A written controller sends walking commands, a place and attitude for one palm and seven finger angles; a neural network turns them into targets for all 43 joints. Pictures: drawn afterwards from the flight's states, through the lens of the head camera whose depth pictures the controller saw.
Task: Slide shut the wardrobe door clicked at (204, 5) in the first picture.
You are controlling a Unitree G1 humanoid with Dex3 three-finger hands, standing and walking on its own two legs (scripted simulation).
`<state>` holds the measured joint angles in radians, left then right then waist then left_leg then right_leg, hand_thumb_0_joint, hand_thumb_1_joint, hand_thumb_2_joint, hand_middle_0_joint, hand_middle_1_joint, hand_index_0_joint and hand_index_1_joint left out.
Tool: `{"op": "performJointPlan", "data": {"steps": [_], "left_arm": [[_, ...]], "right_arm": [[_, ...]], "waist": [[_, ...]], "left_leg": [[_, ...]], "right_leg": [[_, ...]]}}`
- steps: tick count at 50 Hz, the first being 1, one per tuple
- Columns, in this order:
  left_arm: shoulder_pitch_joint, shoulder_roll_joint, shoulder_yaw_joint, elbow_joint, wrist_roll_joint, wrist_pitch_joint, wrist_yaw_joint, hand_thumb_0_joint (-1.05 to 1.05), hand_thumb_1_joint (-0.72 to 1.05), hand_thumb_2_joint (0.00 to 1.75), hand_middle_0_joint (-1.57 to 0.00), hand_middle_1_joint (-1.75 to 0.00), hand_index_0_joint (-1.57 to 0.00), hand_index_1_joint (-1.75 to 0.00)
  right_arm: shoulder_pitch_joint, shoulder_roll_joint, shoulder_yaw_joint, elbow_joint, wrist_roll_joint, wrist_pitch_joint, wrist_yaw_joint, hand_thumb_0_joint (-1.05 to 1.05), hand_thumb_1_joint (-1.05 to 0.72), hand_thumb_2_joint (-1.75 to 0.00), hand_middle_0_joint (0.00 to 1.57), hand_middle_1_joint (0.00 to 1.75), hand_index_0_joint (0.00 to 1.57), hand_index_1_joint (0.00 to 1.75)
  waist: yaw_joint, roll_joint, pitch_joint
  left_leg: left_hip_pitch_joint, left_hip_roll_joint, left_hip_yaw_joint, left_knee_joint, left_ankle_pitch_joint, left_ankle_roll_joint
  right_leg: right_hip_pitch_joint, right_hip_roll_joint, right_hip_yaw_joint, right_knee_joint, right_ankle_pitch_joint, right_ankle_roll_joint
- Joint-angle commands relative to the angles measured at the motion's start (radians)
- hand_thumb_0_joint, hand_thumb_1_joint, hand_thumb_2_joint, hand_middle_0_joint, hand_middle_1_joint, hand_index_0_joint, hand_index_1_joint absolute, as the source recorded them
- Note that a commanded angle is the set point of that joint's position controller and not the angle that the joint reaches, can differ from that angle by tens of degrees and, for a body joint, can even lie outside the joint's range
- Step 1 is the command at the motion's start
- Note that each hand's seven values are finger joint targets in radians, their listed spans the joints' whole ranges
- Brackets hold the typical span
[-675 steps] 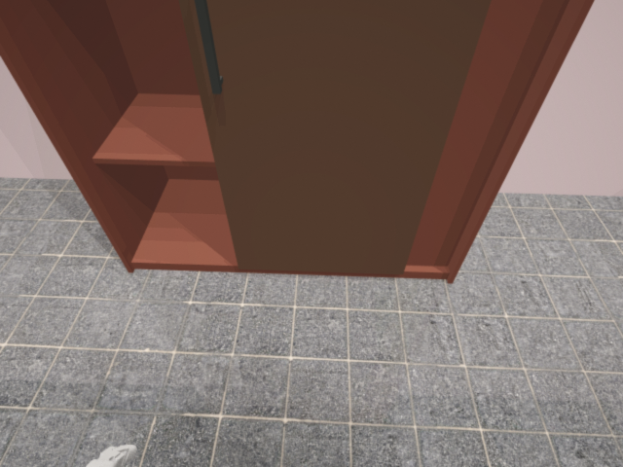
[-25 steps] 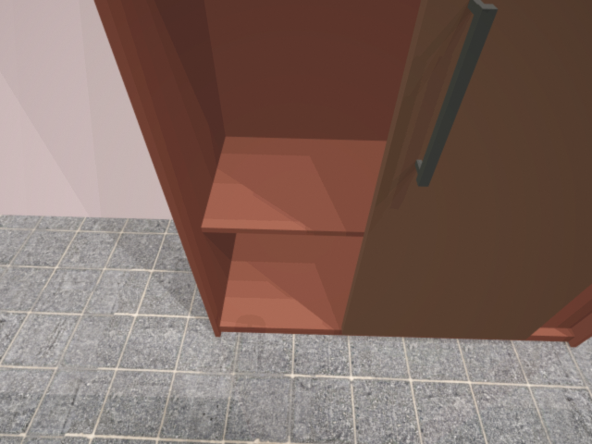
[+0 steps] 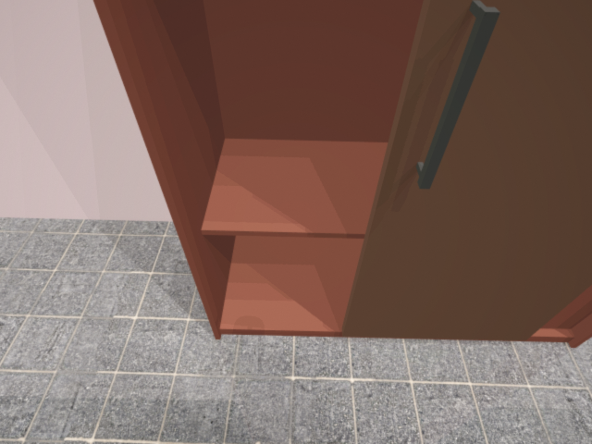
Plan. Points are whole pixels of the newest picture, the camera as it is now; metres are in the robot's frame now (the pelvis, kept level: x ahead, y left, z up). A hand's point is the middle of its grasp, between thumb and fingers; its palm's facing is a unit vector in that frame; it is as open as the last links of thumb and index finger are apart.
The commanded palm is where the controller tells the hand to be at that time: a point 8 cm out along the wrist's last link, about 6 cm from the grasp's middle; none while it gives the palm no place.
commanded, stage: shuffle to correct the standing spot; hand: right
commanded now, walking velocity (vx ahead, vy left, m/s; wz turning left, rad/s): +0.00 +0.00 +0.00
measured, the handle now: (446, 108) +0.57 -0.20 +0.18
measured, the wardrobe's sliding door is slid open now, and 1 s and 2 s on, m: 0.43 0.43 0.43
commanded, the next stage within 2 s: come to a stop and stand still in 0.48 s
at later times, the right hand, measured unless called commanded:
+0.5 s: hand out of the picture +0.01 -0.20 -0.19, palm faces +0.02 +0.99 -0.15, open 7.4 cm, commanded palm none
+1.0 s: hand (451, 436) +0.19 -0.24 -0.18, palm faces +0.07 +0.98 -0.20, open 7.2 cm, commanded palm none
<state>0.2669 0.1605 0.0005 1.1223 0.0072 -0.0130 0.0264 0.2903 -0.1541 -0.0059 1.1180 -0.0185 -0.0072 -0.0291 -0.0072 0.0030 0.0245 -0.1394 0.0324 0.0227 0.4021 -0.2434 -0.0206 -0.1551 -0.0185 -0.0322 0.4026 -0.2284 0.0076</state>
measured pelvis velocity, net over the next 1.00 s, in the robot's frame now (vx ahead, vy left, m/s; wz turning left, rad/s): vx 0.11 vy -0.06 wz -0.04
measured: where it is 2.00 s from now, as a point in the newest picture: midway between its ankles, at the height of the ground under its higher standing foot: outside the picture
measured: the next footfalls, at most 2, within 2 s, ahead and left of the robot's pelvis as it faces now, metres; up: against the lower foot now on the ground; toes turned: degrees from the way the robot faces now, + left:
left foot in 0.72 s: +0.20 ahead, +0.06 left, +0.00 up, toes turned +6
right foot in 1.06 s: +0.15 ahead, -0.18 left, +0.00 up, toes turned -2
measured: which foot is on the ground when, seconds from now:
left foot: down 0.00-0.42, up 0.44-0.70, down 0.72-1.00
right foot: down 0.00-0.74, up 0.76-1.00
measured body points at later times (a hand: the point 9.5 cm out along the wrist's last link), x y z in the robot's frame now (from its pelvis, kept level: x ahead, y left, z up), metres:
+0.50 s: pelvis +0.06 -0.04 -0.01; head +0.07 -0.06 +0.44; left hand +0.02 +0.19 -0.16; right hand +0.01 -0.26 -0.18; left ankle -0.02 +0.10 -0.70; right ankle -0.01 -0.12 -0.74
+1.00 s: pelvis +0.11 -0.06 -0.01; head +0.15 -0.07 +0.44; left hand +0.16 +0.17 -0.16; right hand +0.19 -0.29 -0.17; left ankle +0.16 +0.06 -0.74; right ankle +0.10 -0.18 -0.72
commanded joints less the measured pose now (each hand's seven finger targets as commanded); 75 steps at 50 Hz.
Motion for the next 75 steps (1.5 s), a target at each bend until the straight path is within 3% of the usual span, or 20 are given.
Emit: {"op": "performJointPlan", "data": {"steps": [1,12,16,19,21,25,31,34,35,37,38,41,51,52,53,54,57,60,67,75], "left_arm": [[0.050,0.128,0.022,-0.037,0.005,-0.012,0.008,0.00,0.90,0.90,-0.20,-0.30,-0.20,-0.30],[0.067,0.086,0.020,-0.056,0.018,0.014,-0.007,0.00,0.90,0.90,-0.20,-0.30,-0.20,-0.30],[0.087,0.077,0.022,-0.076,0.019,0.007,-0.008,0.00,0.90,0.90,-0.20,-0.30,-0.20,-0.30],[0.207,0.095,0.023,-0.042,0.014,-0.012,-0.005,0.00,0.90,0.90,-0.20,-0.30,-0.20,-0.30],[0.330,0.170,0.044,0.000,0.017,-0.020,0.011,0.00,0.90,0.90,-0.20,-0.30,-0.20,-0.30],[0.289,0.108,0.020,-0.016,0.013,-0.037,0.023,0.00,0.90,0.90,-0.20,-0.30,-0.20,-0.30],[0.243,0.100,0.023,-0.017,0.016,-0.043,0.024,0.00,0.90,0.90,-0.20,-0.30,-0.20,-0.30],[0.204,0.121,0.030,-0.015,0.002,-0.036,0.032,0.00,0.90,0.90,-0.20,-0.30,-0.20,-0.30],[0.195,0.133,0.033,-0.019,-0.006,-0.036,0.030,0.00,0.90,0.90,-0.20,-0.30,-0.20,-0.30],[0.277,0.070,0.040,-0.030,-0.017,-0.020,0.021,0.00,0.90,0.90,-0.20,-0.30,-0.20,-0.30],[0.247,0.039,0.040,-0.028,-0.014,-0.003,0.027,0.00,0.90,0.90,-0.20,-0.30,-0.20,-0.30],[0.162,-0.001,0.039,-0.027,-0.006,0.036,0.019,0.00,0.90,0.90,-0.20,-0.30,-0.20,-0.30],[0.160,0.027,0.057,-0.077,0.005,0.035,-0.004,0.00,0.90,0.90,-0.20,-0.30,-0.20,-0.30],[0.163,0.063,0.059,-0.084,0.007,0.023,-0.003,0.00,0.90,0.90,-0.20,-0.30,-0.20,-0.30],[0.133,0.143,0.072,-0.109,0.017,0.009,-0.001,0.00,0.90,0.90,-0.20,-0.30,-0.20,-0.30],[0.063,0.190,0.077,-0.143,0.025,0.009,0.004,0.00,0.90,0.90,-0.20,-0.30,-0.20,-0.30],[-0.064,0.144,0.052,-0.158,0.025,0.000,0.021,0.00,0.90,0.90,-0.20,-0.30,-0.20,-0.30],[-0.011,0.141,0.057,-0.141,0.017,-0.002,0.029,0.00,0.90,0.90,-0.20,-0.30,-0.20,-0.30],[0.113,0.161,0.068,-0.085,0.014,-0.001,0.047,0.00,0.90,0.90,-0.20,-0.30,-0.20,-0.30],[0.064,0.174,0.077,-0.062,0.022,0.016,0.025,0.00,0.90,0.90,-0.20,-0.30,-0.20,-0.30]], "right_arm": [[0.054,-0.124,-0.026,-0.027,0.000,-0.017,-0.004,0.00,-0.90,-0.90,0.20,0.30,0.20,0.30],[0.108,-0.153,-0.051,-0.028,-0.008,0.003,0.003,0.00,-0.90,-0.90,0.20,0.30,0.20,0.30],[0.110,-0.162,-0.066,-0.045,-0.009,0.000,0.002,0.00,-0.90,-0.90,0.20,0.30,0.20,0.30],[0.066,-0.118,-0.060,-0.059,-0.010,0.002,0.007,0.00,-0.90,-0.90,0.20,0.30,0.20,0.30],[0.024,-0.044,-0.040,-0.081,-0.016,-0.002,0.008,0.00,-0.90,-0.90,0.20,0.30,0.20,0.30],[-0.016,-0.036,-0.037,-0.096,-0.014,-0.017,0.015,0.00,-0.90,-0.90,0.20,0.30,0.20,0.30],[-0.057,-0.015,-0.032,-0.129,-0.010,-0.009,0.020,0.00,-0.90,-0.90,0.20,0.30,0.20,0.30],[0.041,-0.060,-0.043,-0.097,-0.006,-0.012,0.001,0.00,-0.90,-0.90,0.20,0.30,0.20,0.30],[0.108,-0.127,-0.057,-0.085,-0.007,-0.026,-0.005,0.00,-0.90,-0.90,0.20,0.30,0.20,0.30],[0.161,-0.218,-0.069,-0.064,-0.002,-0.035,-0.019,0.00,-0.90,-0.90,0.20,0.30,0.20,0.30],[0.136,-0.189,-0.061,-0.066,0.005,-0.028,-0.022,0.00,-0.90,-0.90,0.20,0.30,0.20,0.30],[-0.017,-0.133,-0.051,-0.099,-0.003,-0.006,-0.034,0.00,-0.90,-0.90,0.20,0.30,0.20,0.30],[-0.097,-0.170,-0.077,-0.149,-0.010,0.029,-0.010,0.00,-0.90,-0.90,0.20,0.30,0.20,0.30],[-0.086,-0.136,-0.071,-0.155,-0.004,0.035,-0.006,0.00,-0.90,-0.90,0.20,0.30,0.20,0.30],[-0.065,-0.082,-0.058,-0.168,0.003,0.042,-0.001,0.00,-0.90,-0.90,0.20,0.30,0.20,0.30],[-0.078,-0.072,-0.055,-0.173,0.001,0.046,-0.003,0.00,-0.90,-0.90,0.20,0.30,0.20,0.30],[-0.011,-0.098,-0.067,-0.118,-0.016,0.056,0.011,0.00,-0.90,-0.90,0.20,0.30,0.20,0.30],[0.018,-0.105,-0.064,-0.098,-0.018,0.050,0.023,0.00,-0.90,-0.90,0.20,0.30,0.20,0.30],[0.031,-0.109,-0.061,-0.101,-0.016,0.065,0.025,0.00,-0.90,-0.90,0.20,0.30,0.20,0.30],[0.057,-0.066,-0.044,-0.077,-0.009,0.062,0.024,0.00,-0.90,-0.90,0.20,0.30,0.20,0.30]], "waist": [[0.005,-0.007,0.027],[-0.022,0.114,0.124],[-0.014,0.139,0.142],[0.034,-0.016,0.102],[0.072,-0.276,0.096],[0.036,-0.084,0.110],[0.015,-0.080,0.068],[-0.047,-0.039,0.008],[-0.079,0.018,-0.047],[-0.038,0.184,-0.206],[-0.029,0.138,-0.149],[0.001,0.102,0.014],[0.048,0.143,-0.050],[0.048,0.042,-0.046],[0.034,-0.220,-0.009],[0.028,-0.282,0.035],[-0.026,-0.159,0.072],[-0.003,-0.075,0.033],[0.041,-0.128,-0.059],[0.025,-0.174,-0.006]], "left_leg": [[-0.035,0.074,-0.069,-0.070,0.142,0.037],[-0.067,0.161,-0.205,-0.152,-0.310,0.101],[-0.070,0.223,-0.245,-0.156,-0.249,0.149],[-0.144,0.101,-0.066,0.060,-0.098,0.097],[-0.393,-0.031,0.102,0.412,-0.255,0.036],[-0.498,0.053,0.021,0.631,-0.254,0.048],[-0.334,0.036,0.063,0.365,-0.107,0.044],[-0.095,0.010,0.056,0.143,0.115,0.047],[0.051,0.041,0.011,0.046,0.297,0.055],[0.262,0.405,-0.290,0.070,1.042,0.263],[0.173,0.424,-0.248,0.053,1.092,0.304],[-0.042,0.345,-0.136,-0.012,0.844,0.267],[-0.169,0.196,-0.039,0.033,0.229,0.133],[-0.221,0.136,-0.015,0.109,0.074,0.087],[-0.280,0.024,0.049,0.233,-0.166,0.020],[-0.250,-0.016,0.014,0.380,-0.284,0.011],[-0.247,-0.003,-0.073,0.561,-0.152,0.014],[-0.355,-0.005,-0.072,0.578,-0.081,-0.008],[-0.377,-0.001,-0.073,0.505,-0.126,-0.028],[-0.144,-0.006,-0.011,0.240,-0.183,0.012]], "right_leg": [[-0.015,-0.087,0.073,-0.070,0.145,-0.024],[-0.187,-0.007,-0.005,0.090,-0.146,-0.018],[-0.213,-0.020,-0.026,0.177,-0.126,-0.018],[-0.024,-0.052,0.041,0.007,0.019,-0.040],[0.163,-0.242,0.317,-0.134,0.240,-0.159],[0.185,-0.250,0.240,-0.097,0.583,-0.248],[0.120,-0.197,0.127,-0.089,0.630,-0.209],[0.070,-0.168,0.081,0.044,0.812,-0.122],[0.019,-0.141,0.082,0.141,0.696,-0.078],[-0.156,0.040,0.022,0.489,-0.263,-0.002],[-0.164,0.025,0.062,0.571,-0.388,-0.008],[-0.195,-0.032,0.066,0.616,-0.349,-0.001],[-0.009,-0.012,-0.039,0.135,0.008,0.020],[0.036,-0.064,0.029,0.020,0.048,0.006],[-0.044,-0.255,0.281,-0.142,0.078,-0.056],[-0.189,-0.355,0.395,-0.237,0.039,-0.134],[-0.239,-0.275,0.269,-0.252,-0.146,-0.135],[-0.052,-0.251,0.199,-0.215,-0.017,-0.128],[0.160,-0.287,0.190,-0.163,0.287,-0.137],[-0.092,-0.258,0.201,-0.214,-0.119,-0.134]]}}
